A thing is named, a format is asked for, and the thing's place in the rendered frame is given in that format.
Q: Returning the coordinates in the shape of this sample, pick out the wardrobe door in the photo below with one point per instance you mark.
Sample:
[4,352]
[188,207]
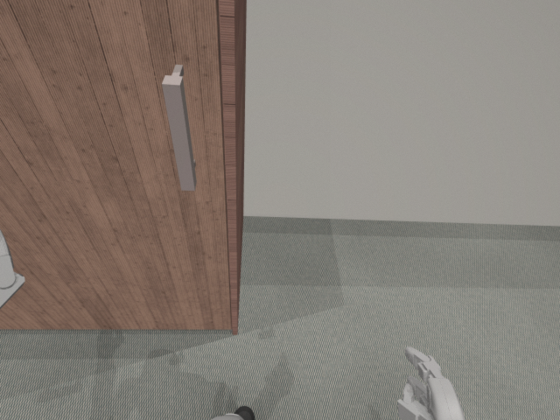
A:
[91,205]

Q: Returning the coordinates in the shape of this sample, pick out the left robot hand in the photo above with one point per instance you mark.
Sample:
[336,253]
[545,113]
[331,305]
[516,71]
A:
[10,281]

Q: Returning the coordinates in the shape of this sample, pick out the handle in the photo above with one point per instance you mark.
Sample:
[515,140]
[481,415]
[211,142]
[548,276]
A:
[175,102]

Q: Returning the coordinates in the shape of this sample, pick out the right robot hand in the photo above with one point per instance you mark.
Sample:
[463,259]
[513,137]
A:
[438,398]

